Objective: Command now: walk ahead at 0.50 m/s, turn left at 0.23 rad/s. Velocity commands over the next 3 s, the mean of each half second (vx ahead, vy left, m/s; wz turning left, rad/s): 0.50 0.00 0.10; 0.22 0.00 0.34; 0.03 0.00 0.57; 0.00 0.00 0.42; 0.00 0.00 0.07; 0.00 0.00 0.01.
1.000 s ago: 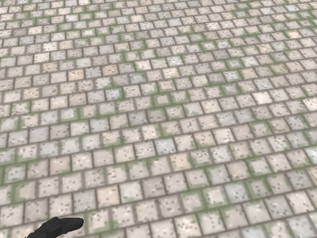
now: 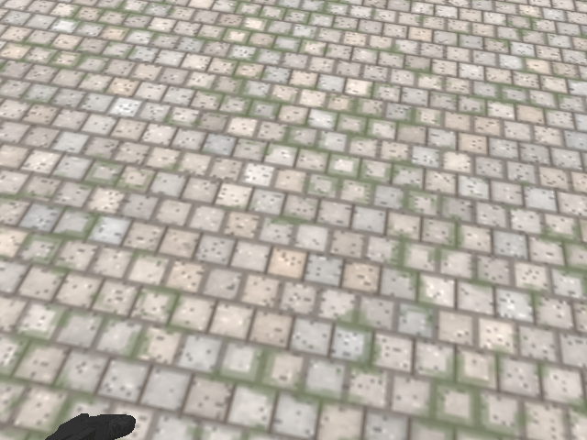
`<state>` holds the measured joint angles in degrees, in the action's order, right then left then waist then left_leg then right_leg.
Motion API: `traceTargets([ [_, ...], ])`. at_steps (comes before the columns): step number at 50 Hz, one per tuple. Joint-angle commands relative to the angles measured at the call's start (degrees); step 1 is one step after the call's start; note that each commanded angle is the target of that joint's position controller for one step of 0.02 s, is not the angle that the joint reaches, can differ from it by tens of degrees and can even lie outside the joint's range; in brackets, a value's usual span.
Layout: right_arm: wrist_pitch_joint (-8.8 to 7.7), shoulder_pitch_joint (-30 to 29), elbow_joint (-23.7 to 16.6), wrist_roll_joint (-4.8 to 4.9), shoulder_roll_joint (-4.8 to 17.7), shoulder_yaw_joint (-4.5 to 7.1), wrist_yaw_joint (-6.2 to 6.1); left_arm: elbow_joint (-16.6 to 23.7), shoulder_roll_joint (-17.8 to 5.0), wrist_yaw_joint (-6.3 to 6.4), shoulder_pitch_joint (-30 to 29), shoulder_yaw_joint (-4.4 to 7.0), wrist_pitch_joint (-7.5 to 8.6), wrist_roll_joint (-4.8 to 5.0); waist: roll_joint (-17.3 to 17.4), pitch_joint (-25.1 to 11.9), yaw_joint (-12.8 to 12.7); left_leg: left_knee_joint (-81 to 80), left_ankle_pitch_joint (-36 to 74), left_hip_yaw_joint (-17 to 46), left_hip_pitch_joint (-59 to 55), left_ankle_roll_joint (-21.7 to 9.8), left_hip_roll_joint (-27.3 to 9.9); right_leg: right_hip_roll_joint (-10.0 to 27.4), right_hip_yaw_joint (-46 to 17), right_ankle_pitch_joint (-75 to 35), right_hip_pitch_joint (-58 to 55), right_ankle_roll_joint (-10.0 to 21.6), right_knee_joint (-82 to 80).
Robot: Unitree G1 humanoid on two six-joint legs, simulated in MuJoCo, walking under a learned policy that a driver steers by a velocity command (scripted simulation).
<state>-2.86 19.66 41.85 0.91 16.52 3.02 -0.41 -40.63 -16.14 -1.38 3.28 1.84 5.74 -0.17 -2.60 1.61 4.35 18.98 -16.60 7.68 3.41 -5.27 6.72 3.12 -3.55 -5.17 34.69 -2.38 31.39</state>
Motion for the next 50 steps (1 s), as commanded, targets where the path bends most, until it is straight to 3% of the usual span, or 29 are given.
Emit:
traceTargets([
  [1, 0.02, 4.1, -0.6, 0.02, 9.2, 2.57, -0.46, 6.0, -5.7, -0.66, -7.4, 1.52, 1.65, 0.24, 7.5, 0.7, 1.0, -1.5, 20.2, 10.1, -2.7, -6.7, -17.5, -1.2, 0.9, 3.2, -0.4, 2.3, -3.2],
  [3, 0.52, 3.4, -0.2, -0.05, 9.6, 2.78, -0.63, 5.5, -6.6, -0.71, -4.4, 2.03, 1.86, 0.31, 8.9, 0.0, -0.9, 1.7, 28.9, 10.6, -5.1, -5.7, -18.1, -2.2, 2.1, 8.4, -4.0, 4.3, -4.3],
  [4, 0.73, 2.1, -0.4, -0.04, 9.5, 2.67, -0.65, 4.2, -7.7, -0.48, 0.6, 2.77, 2.01, 0.18, 9.0, -2.8, -3.8, 6.8, 38.3, 9.0, -4.9, -4.7, -16.3, -3.8, 3.8, 8.2, -11.3, 5.8, -6.3],
  [5, 0.79, 1.1, -1.0, -0.40, 8.2, 2.03, -0.55, 2.5, -9.8, -0.20, 8.4, 3.70, 2.13, -0.22, 8.0, -9.3, -7.7, 16.5, 40.8, 6.5, -1.1, -3.1, -13.5, -1.3, 2.0, 5.0, -24.4, 8.5, -5.1],
  [6, 0.49, 2.8, -2.2, -1.52, 5.6, 0.92, -0.56, 1.5, -13.4, 0.03, 17.7, 4.61, 2.02, -0.83, 0.6, -18.2, -10.1, 33.4, 25.5, 3.5, 11.5, -0.6, -8.2, 9.1, -11.0, 3.7, -42.7, 13.7, -2.6],
  [7, -0.35, 9.9, -1.8, -0.20, 1.8, -0.16, -0.31, -1.0, -14.5, -0.50, 21.5, 5.17, 1.36, -0.14, -15.4, -22.6, -7.6, 50.2, -14.6, 0.5, 31.2, 3.1, -0.1, 19.0, -35.4, 17.0, -57.2, 21.1, -9.3],
  [8, -0.84, 5.9, -1.5, 0.57, 7.1, 0.66, -0.14, -0.8, -9.2, -0.58, 21.0, 3.80, 1.20, 1.44, -8.2, -17.2, -9.6, 55.1, -15.5, 4.2, 38.0, 2.9, -3.4, 18.1, -37.6, 28.6, -54.5, 19.0, -13.1],
  [9, -1.11, -0.5, -3.0, 1.01, 8.9, 1.26, 0.07, -0.2, -7.5, -0.27, 16.8, 3.18, 0.82, 1.26, -3.7, -9.0, -9.6, 55.0, -10.2, 1.9, 40.3, 2.9, -6.1, 16.3, -29.3, 27.6, -46.8, 16.9, -14.5],
  [10, -1.39, -4.0, -3.8, 0.36, 8.4, 1.11, 0.09, 0.3, -7.0, -0.17, 13.6, 2.79, 0.45, 0.47, 0.4, -4.5, -8.4, 52.5, -5.8, -0.5, 39.1, 3.1, -8.6, 14.0, -23.5, 21.5, -39.2, 15.9, -16.1],
  [11, -1.58, -5.2, -4.1, -0.37, 7.7, 1.30, 0.24, 0.4, -6.1, -0.15, 11.9, 2.43, 0.34, -0.01, 1.1, -1.9, -7.0, 49.2, -3.0, -1.3, 37.7, 3.5, -10.3, 12.1, -19.9, 15.8, -34.2, 15.8, -17.5],
  [12, -1.51, -4.2, -3.9, -0.44, 6.8, 1.30, 0.41, 0.3, -5.5, -0.11, 11.2, 2.10, 0.47, -0.51, -0.6, -2.0, -5.5, 47.1, -1.3, -1.5, 34.7, 3.8, -11.7, 10.5, -17.1, 11.7, -31.2, 15.4, -18.7],
  [15, -0.85, -3.4, -3.6, -0.51, 3.9, 0.65, 0.46, -0.8, -6.2, -0.05, 11.4, 2.25, 0.84, 0.37, -2.4, -1.8, -4.2, 41.0, 0.0, -3.6, 33.0, 5.4, -12.8, 8.9, -11.1, 4.2, -27.5, 16.4, -21.6],
  [20, -1.49, -12.8, -6.0, -0.78, 1.9, -0.35, 0.82, -2.8, -8.8, 0.69, 13.9, 2.89, 0.05, 0.92, -1.1, -0.1, -7.0, 22.7, 15.3, -5.8, 32.0, 6.5, -12.4, 6.4, -3.3, -0.1, -26.7, 14.6, -23.5],
  [24, -2.12, -19.5, -7.8, -0.05, 2.1, -0.38, 1.73, -5.3, -9.6, 0.84, 18.4, 3.01, -0.76, 1.47, -1.1, 1.2, -9.4, 14.3, 21.0, -6.6, 29.7, 5.9, -10.5, 7.8, -2.7, 1.7, -29.8, 13.8, -22.3],
  [27, -2.44, -20.9, -8.8, -0.09, 3.3, 0.05, 2.57, -6.5, -10.3, 1.26, 18.6, 3.29, -1.79, 1.45, -1.6, 1.7, -8.3, 10.6, 16.6, -6.2, 30.2, 3.7, -9.7, 10.2, -2.8, -3.6, -35.8, 12.2, -18.6],
  [28, -2.51, -19.3, -8.3, -0.40, 4.0, 0.34, 2.78, -6.6, -10.7, 1.53, 18.0, 3.45, -2.17, 1.18, -2.1, 0.4, -7.2, 9.7, 15.4, -6.8, 27.6, 2.8, -8.8, 10.1, -1.8, -9.7, -37.3, 11.1, -15.7],
  [30, -2.65, -8.4, -4.9, -1.27, 7.0, 1.96, 2.66, -6.1, -10.4, 2.13, 16.0, 3.26, -2.66, 0.85, -1.3, -7.1, -1.3, 6.7, 20.7, -9.5, 11.6, 0.0, -5.5, 6.1, 2.3, -24.7, -36.0, 7.6, -1.6],
  [31, -2.49, -1.7, -3.7, -1.74, 10.5, 2.86, 2.17, -4.7, -8.5, 2.55, 16.5, 2.42, -2.46, -0.46, 3.1, -13.8, 0.7, 9.8, 38.4, -2.6, -2.9, -2.7, -12.0, 3.0, 4.9, -13.1, -27.4, 4.8, 11.4],
  [32, -1.92, 0.1, -3.9, -2.35, 15.0, 3.38, 1.91, -3.9, -2.7, 2.03, 24.4, 0.35, -1.65, -1.85, 17.8, -21.5, -2.8, 11.8, 53.9, 20.0, -24.0, -14.2, -27.2, -5.9, 6.0, 29.3, -5.3, 0.0, 34.1],
  [33, -1.23, 1.8, -3.7, -1.04, 11.0, 2.75, 2.03, -5.5, -6.4, 1.46, 25.1, 0.85, -1.04, -0.94, 15.5, -28.2, -0.8, 8.1, 51.4, 28.0, -25.6, -17.4, -29.0, -6.3, -1.5, 42.7, -1.2, -0.7, 42.8],
  [34, -0.82, -2.4, -4.8, -0.78, 9.6, 2.25, 1.98, -3.9, -9.5, 1.22, 19.9, 1.75, -0.89, 0.69, 11.2, -20.9, -0.7, 7.1, 48.6, 21.1, -19.4, -15.0, -25.9, -3.3, -2.6, 40.2, 2.1, -0.4, 44.8],
  [35, -0.54, -5.9, -5.3, -0.58, 8.7, 2.13, 1.75, -2.6, -9.2, 1.62, 14.9, 1.63, -1.08, 0.87, 6.8, -14.5, -1.3, 6.0, 47.2, 15.7, -12.0, -12.9, -23.1, -1.5, -1.2, 36.8, 3.6, -0.4, 42.9],
  [36, -0.26, -8.0, -5.6, -0.57, 8.3, 2.02, 1.57, -1.9, -9.1, 2.21, 12.3, 1.85, -1.59, 0.16, 3.6, -10.1, -2.3, 4.1, 46.3, 13.0, -4.4, -11.8, -21.3, -0.4, -0.7, 34.0, 3.0, -0.8, 39.9],
  [37, -0.04, -9.2, -5.8, -0.88, 8.2, 2.03, 1.39, -1.4, -9.1, 2.64, 12.4, 2.15, -2.43, -0.23, 4.1, -8.8, -4.2, 2.1, 44.2, 11.6, 1.6, -11.1, -19.8, 0.5, -1.2, 31.7, -0.6, -0.8, 37.1],
  [40, 0.46, -11.0, -6.3, -1.44, 9.3, 2.70, 1.18, -1.3, -6.7, 3.47, 14.5, 1.87, -4.29, -0.38, 7.7, -8.6, -6.8, -0.5, 41.2, 9.2, 10.5, -11.2, -17.6, -0.8, -0.3, 29.4, -6.6, -1.9, 29.6],
  [42, 0.90, -10.6, -6.1, -1.12, 10.3, 3.18, 0.52, -0.6, -6.5, 3.92, 12.8, 1.90, -4.89, -0.75, 7.9, -9.4, -6.6, -0.6, 37.3, 9.3, 12.4, -11.0, -17.0, -1.8, -0.4, 26.7, -7.4, -2.5, 25.1],
  [45, 2.11, -10.4, -6.1, -0.44, 10.7, 3.41, -0.58, 0.5, -6.3, 3.91, 9.0, 2.01, -5.66, -0.62, 8.2, -9.4, -5.7, -1.3, 22.0, 10.8, 14.5, -8.9, -15.0, -2.7, -1.5, 21.1, -8.6, -2.7, 19.3],
  [48, 3.25, -9.8, -6.0, -0.44, 10.7, 3.48, -1.23, 2.0, -6.1, 3.59, 4.8, 2.02, -5.52, -0.19, 9.7, -7.3, -4.3, -1.6, 9.5, 14.1, 15.1, -7.6, -13.9, -3.8, -2.3, 20.3, -9.4, -2.6, 13.2],
  [50, 3.84, -9.1, -6.0, -0.47, 10.7, 3.58, -1.36, 2.6, -6.3, 3.29, 3.6, 2.15, -4.82, 0.07, 10.7, -6.8, -3.8, -0.2, 9.6, 16.8, 13.2, -7.4, -14.0, -4.6, -2.6, 22.0, -10.6, -2.2, 9.0],
])
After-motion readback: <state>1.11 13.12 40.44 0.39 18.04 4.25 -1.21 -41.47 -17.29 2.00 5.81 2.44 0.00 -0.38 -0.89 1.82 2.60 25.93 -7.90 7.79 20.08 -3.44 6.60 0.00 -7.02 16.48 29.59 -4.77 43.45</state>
